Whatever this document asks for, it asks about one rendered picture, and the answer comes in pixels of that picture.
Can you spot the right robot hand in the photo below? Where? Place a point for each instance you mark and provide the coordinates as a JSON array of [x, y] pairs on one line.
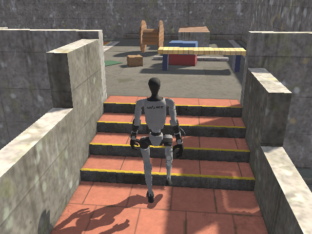
[[181, 149]]

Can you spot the humanoid robot head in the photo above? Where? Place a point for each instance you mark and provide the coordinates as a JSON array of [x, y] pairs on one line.
[[154, 85]]

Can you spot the robot left shin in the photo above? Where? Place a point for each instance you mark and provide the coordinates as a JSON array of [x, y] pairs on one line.
[[148, 179]]

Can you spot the left robot upper arm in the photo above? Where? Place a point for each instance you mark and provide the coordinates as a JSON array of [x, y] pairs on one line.
[[139, 104]]

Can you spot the right robot upper arm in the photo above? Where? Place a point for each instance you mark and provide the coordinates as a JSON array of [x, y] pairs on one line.
[[172, 111]]

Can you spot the left robot hand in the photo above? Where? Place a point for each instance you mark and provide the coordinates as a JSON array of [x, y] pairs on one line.
[[134, 142]]

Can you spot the left robot forearm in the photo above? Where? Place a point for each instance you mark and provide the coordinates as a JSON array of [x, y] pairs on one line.
[[134, 131]]

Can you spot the right robot forearm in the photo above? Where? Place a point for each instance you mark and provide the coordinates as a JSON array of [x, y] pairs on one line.
[[177, 133]]

